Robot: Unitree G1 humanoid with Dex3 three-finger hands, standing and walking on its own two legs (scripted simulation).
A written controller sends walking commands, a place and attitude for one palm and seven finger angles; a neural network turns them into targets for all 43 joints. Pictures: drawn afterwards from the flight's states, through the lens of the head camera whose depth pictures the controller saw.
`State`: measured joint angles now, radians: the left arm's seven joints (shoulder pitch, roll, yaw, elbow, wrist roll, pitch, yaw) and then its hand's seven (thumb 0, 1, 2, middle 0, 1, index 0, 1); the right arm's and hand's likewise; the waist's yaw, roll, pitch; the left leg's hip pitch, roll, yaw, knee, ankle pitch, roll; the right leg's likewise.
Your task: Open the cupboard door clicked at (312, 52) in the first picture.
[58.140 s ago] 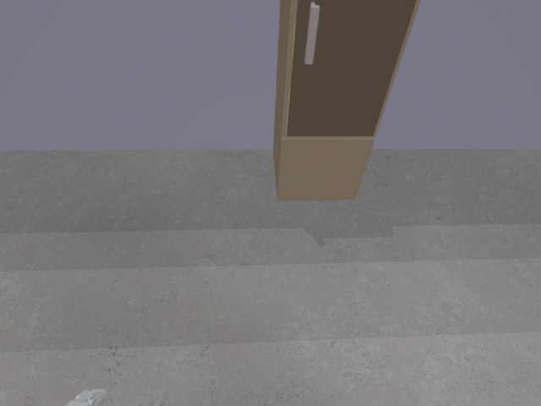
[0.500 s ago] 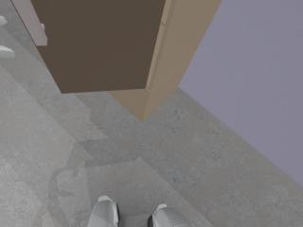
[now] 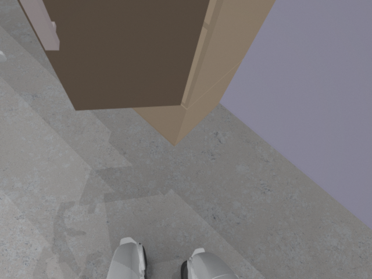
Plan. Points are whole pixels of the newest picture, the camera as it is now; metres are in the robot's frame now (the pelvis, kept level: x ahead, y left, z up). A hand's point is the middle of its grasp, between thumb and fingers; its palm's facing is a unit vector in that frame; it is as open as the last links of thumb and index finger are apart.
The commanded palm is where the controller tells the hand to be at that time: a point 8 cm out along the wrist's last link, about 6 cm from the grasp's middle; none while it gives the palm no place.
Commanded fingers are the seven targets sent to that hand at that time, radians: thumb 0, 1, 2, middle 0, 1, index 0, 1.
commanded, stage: slide the fingers in behind the handle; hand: left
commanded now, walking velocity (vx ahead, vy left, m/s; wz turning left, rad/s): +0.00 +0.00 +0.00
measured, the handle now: out of the picture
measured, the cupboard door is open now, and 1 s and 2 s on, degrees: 51 51 51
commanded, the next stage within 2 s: close the thumb around the handle in 1.48 s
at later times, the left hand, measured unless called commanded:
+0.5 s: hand (6, 22) +0.54 +0.25 +0.14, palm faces +0.09 -1.00 +0.02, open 14.0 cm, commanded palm +0.54 +0.27 +0.13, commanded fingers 0.00 -0.50 0.30 -0.30 -1.20 -0.30 -1.20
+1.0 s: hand (29, 17) +0.56 +0.22 +0.13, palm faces +0.10 -0.99 +0.03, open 13.9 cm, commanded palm +0.55 +0.24 +0.13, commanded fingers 0.00 -0.50 0.30 -0.30 -1.20 -0.30 -1.20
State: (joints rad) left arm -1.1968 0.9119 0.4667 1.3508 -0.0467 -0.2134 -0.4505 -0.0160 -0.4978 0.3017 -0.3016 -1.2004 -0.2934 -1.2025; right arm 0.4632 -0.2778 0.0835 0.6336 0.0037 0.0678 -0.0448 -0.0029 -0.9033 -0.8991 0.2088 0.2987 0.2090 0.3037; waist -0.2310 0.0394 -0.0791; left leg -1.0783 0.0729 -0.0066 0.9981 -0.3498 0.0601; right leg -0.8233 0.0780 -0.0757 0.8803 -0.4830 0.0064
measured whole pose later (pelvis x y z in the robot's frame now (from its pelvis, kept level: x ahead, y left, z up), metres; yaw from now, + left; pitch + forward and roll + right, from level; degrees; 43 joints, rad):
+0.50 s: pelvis -0.01 +0.00 +0.00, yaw +1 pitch +22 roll -6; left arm -1.17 0.75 0.44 1.34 -0.03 -0.21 -0.29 -0.02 -0.50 0.30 -0.30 -1.20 -0.29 -1.20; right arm 0.46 -0.27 0.07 0.63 -0.01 0.06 -0.01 0.00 -0.90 -0.90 0.21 0.30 0.21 0.30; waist -0.23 0.05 -0.09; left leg -1.03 0.06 0.01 0.97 -0.33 0.06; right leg -0.78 0.07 -0.06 0.88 -0.48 0.01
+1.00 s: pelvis +0.00 -0.02 +0.00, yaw +0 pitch +24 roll -6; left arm -1.20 0.76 0.45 1.33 -0.03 -0.21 -0.27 -0.02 -0.50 0.30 -0.30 -1.20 -0.30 -1.21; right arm 0.50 -0.28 0.05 0.67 -0.02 0.05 -0.01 0.00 -0.90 -0.90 0.21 0.30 0.21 0.30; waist -0.24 0.05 -0.08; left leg -1.05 0.08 -0.01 0.97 -0.34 0.03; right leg -0.82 0.09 -0.07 0.88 -0.49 -0.02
